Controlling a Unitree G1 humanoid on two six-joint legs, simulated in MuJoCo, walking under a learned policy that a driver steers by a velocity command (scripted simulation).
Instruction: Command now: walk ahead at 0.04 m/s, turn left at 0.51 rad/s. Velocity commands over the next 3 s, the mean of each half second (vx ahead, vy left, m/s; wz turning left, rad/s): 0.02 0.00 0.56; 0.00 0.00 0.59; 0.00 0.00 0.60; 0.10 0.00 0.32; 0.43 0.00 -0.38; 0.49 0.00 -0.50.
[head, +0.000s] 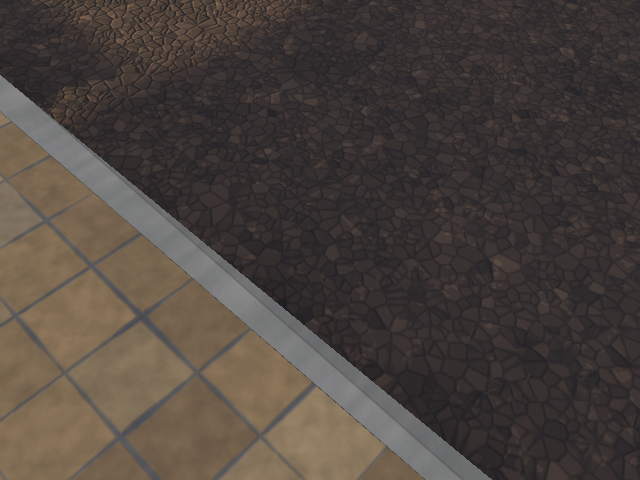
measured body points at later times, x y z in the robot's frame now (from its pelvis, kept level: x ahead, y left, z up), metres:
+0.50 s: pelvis +0.02 -0.03 +0.01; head +0.06 -0.03 +0.46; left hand +0.09 +0.29 -0.09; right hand +0.27 -0.26 -0.09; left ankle +0.00 +0.09 -0.70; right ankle +0.07 -0.14 -0.73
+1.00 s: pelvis -0.01 +0.01 +0.01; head +0.01 +0.06 +0.46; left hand -0.05 +0.34 -0.11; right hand +0.29 -0.14 -0.06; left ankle -0.05 +0.09 -0.73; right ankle +0.05 -0.13 -0.65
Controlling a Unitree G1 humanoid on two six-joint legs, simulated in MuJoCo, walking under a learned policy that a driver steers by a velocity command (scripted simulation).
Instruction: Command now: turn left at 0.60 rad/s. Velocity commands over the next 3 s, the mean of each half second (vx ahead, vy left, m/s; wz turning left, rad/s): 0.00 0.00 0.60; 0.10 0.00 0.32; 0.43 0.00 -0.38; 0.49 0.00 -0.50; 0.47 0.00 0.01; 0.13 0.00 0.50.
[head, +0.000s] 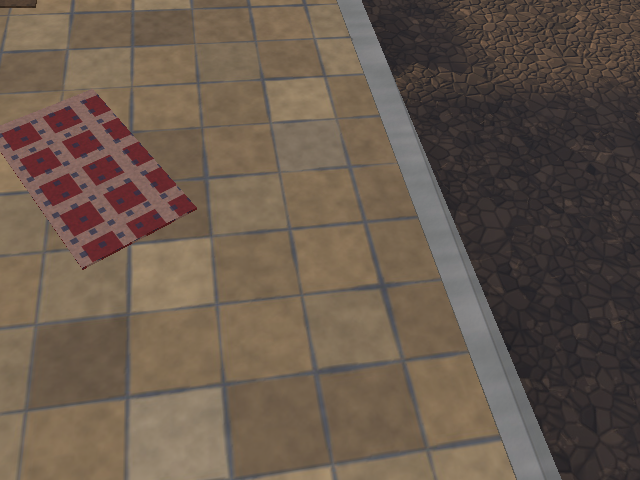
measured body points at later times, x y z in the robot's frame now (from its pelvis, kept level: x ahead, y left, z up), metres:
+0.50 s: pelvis +0.01 -0.03 +0.00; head +0.05 -0.03 +0.45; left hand +0.08 +0.29 -0.08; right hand +0.26 -0.26 -0.09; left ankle -0.04 +0.09 -0.67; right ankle +0.05 -0.14 -0.74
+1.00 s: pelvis +0.02 +0.04 +0.01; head +0.02 +0.06 +0.46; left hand +0.01 +0.35 -0.11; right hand +0.23 -0.17 -0.08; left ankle -0.05 +0.11 -0.74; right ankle +0.12 -0.09 -0.66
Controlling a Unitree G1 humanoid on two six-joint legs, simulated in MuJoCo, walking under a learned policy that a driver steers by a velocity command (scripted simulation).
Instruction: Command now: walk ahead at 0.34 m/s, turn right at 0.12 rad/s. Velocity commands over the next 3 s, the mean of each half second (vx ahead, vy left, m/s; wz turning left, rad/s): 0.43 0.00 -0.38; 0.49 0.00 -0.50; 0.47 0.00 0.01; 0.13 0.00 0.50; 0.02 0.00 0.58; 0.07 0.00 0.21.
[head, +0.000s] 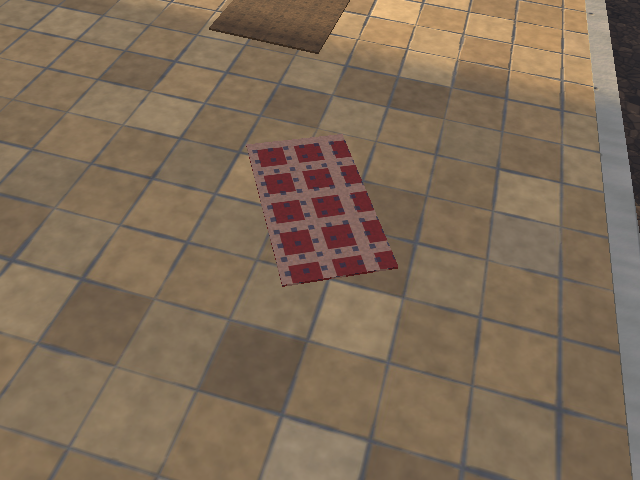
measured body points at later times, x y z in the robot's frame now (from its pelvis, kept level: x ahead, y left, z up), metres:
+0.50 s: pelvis +0.22 -0.10 -0.01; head +0.26 -0.12 +0.43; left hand +0.42 +0.14 -0.11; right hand +0.27 -0.40 -0.12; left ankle +0.21 +0.08 -0.66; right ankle +0.24 -0.18 -0.75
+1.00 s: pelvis +0.52 -0.14 -0.01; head +0.54 -0.15 +0.44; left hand +0.76 +0.03 -0.12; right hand +0.47 -0.44 -0.11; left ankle +0.59 -0.06 -0.75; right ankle +0.42 -0.24 -0.67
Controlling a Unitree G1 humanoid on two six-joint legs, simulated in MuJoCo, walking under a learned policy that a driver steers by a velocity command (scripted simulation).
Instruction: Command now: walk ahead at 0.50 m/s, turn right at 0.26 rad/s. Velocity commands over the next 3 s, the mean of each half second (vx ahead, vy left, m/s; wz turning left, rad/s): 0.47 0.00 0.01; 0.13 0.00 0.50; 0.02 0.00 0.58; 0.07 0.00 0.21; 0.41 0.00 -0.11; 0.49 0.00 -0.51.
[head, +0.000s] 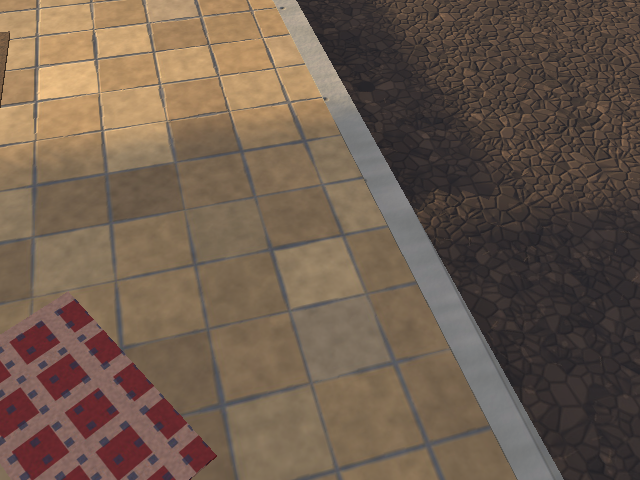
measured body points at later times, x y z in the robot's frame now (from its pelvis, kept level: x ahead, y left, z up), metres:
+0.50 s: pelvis +0.26 -0.07 +0.00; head +0.29 -0.08 +0.45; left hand +0.38 +0.21 -0.09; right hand +0.36 -0.35 -0.12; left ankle +0.24 +0.09 -0.66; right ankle +0.29 -0.16 -0.74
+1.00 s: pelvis +0.39 -0.04 +0.00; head +0.44 +0.00 +0.44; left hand +0.47 +0.28 -0.12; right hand +0.63 -0.26 -0.09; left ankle +0.44 +0.07 -0.74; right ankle +0.45 -0.19 -0.68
